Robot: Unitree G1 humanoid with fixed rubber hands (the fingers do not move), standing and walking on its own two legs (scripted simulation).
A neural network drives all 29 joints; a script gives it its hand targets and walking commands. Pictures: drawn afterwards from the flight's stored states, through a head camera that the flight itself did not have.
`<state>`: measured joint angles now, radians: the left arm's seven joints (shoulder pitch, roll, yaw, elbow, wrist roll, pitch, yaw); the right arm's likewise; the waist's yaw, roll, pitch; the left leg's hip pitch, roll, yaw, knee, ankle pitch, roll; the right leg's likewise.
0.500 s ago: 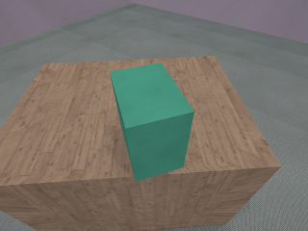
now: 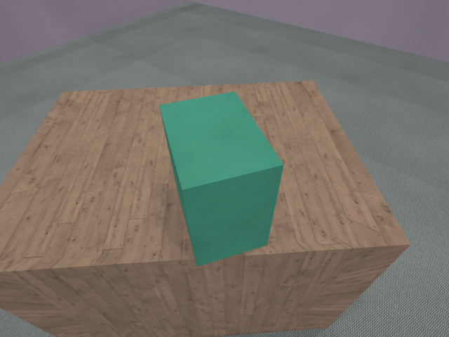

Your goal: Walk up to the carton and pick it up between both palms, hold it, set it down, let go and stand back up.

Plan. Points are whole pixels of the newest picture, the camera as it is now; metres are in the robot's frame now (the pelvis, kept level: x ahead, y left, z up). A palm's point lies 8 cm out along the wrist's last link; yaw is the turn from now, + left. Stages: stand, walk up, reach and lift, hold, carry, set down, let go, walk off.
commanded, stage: stand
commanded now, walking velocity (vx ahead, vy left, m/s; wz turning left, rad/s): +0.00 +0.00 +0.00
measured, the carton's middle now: (215, 178) +0.43 +0.04 +0.04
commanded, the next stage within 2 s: none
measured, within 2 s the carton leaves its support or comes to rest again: neither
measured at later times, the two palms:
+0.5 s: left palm out of the picture +0.08 +0.31 -0.11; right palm out of the picture +0.07 -0.31 -0.11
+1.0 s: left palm out of the picture +0.08 +0.31 -0.11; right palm out of the picture +0.08 -0.31 -0.11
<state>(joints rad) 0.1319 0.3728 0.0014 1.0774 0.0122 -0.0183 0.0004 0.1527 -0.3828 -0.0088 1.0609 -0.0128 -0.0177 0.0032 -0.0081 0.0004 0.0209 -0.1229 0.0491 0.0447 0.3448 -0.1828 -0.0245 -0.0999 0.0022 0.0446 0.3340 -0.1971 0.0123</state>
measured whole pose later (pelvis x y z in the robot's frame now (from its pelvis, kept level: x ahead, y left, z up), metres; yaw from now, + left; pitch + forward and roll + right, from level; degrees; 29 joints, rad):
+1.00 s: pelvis +0.00 +0.00 +0.00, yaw +0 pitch -2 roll +0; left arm 0.12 0.37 0.01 1.08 0.01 -0.02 0.00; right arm 0.13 -0.38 -0.01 1.09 -0.01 -0.01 0.00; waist -0.01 0.00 0.03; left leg -0.11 0.05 0.04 0.33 -0.18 -0.03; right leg -0.09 0.00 0.04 0.32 -0.20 0.01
